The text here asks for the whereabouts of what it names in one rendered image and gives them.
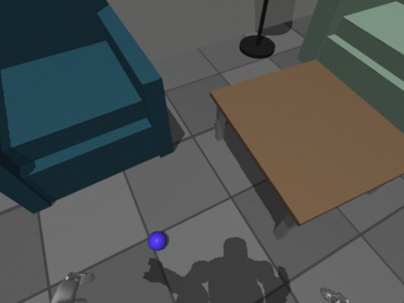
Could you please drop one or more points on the armchair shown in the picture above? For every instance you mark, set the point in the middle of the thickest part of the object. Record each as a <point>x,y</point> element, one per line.
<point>79,100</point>

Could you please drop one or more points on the coffee table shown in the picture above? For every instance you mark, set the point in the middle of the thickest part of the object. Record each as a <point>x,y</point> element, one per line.
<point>318,144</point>

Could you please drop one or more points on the right robot hand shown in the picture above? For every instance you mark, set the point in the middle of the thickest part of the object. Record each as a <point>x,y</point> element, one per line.
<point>333,297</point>

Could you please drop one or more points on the ball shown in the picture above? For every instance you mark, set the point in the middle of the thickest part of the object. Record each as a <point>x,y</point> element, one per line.
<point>157,240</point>

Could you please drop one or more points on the left robot hand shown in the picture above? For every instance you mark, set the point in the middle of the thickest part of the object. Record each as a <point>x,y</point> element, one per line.
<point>67,290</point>

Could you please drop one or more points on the sofa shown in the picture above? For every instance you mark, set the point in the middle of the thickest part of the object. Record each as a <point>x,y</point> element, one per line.
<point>362,43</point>

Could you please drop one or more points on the floor lamp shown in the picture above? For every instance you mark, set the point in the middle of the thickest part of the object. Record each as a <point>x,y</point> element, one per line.
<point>257,46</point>

